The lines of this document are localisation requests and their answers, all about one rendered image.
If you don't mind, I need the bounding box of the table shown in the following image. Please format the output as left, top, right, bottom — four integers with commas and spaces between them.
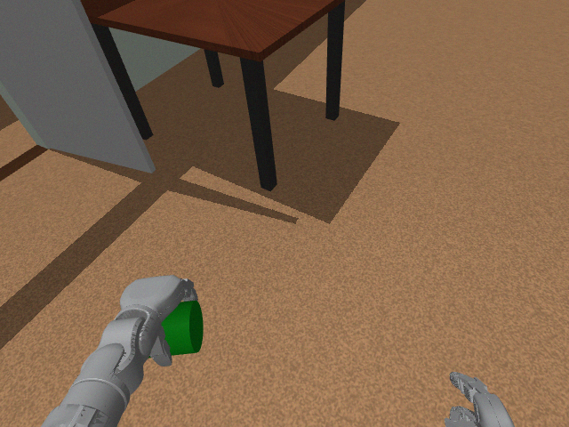
80, 0, 345, 191

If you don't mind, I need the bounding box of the can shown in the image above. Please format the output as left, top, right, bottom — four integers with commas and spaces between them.
149, 301, 204, 358

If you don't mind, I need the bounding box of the left robot hand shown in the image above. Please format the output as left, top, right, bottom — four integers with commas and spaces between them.
120, 275, 198, 367

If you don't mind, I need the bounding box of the left robot arm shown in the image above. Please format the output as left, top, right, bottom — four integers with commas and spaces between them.
41, 305, 162, 427

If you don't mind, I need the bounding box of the right robot hand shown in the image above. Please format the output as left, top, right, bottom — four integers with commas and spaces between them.
445, 372, 515, 427

